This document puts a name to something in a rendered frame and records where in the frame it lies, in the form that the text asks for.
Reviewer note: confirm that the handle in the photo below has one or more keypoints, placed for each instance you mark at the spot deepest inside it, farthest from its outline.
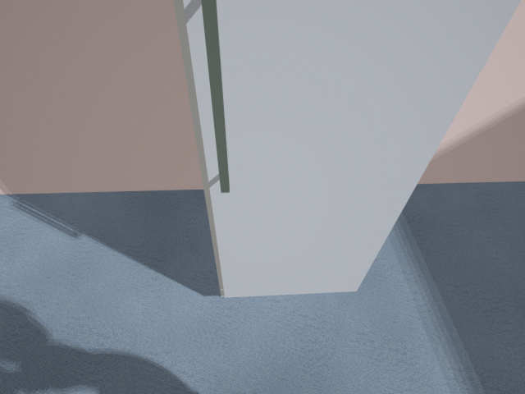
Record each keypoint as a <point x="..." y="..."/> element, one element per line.
<point x="210" y="23"/>

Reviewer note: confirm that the fridge door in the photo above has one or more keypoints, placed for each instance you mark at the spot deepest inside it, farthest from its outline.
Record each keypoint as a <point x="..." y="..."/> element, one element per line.
<point x="333" y="111"/>

